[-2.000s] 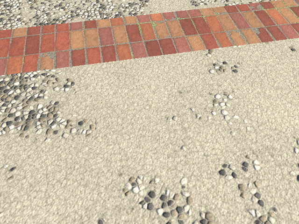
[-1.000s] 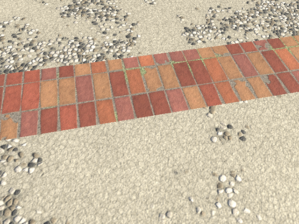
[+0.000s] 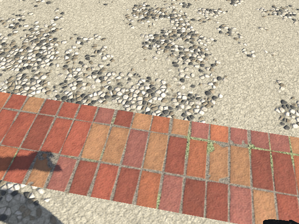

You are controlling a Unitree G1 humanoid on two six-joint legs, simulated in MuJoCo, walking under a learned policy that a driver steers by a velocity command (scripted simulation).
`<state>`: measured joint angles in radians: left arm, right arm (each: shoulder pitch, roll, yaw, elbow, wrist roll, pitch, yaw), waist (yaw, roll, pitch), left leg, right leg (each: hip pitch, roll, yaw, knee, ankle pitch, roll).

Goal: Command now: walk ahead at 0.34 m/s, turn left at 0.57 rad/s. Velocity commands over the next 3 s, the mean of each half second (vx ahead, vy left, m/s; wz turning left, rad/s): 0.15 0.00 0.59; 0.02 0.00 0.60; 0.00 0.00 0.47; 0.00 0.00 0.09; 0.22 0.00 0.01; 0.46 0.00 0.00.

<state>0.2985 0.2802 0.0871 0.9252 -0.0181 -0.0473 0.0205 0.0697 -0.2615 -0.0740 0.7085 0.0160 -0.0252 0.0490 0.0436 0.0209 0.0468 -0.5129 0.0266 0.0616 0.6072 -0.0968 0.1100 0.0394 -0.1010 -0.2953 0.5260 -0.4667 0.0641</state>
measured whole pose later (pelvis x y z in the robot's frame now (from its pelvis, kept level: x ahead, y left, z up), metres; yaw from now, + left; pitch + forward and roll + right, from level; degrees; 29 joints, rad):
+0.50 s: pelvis +0.16 +0.00 +0.02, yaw +18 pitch +3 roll +0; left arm 0.07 0.28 0.06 0.75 0.00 -0.04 0.01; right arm 0.21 -0.31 -0.09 0.67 0.02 0.04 -0.04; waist -0.03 -0.01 0.01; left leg -0.29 -0.15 -0.21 0.56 -0.30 0.05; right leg -0.41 0.03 0.10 0.53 -0.16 0.06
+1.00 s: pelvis +0.16 +0.02 +0.02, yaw +36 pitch +2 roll -1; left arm 0.11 0.32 0.09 0.74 0.00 0.02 0.03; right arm 0.20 -0.30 -0.08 0.60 -0.01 0.04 0.01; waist 0.01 -0.04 0.05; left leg -0.32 -0.02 -0.02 0.58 -0.29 0.04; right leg -0.45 -0.07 -0.02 0.94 -0.50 0.06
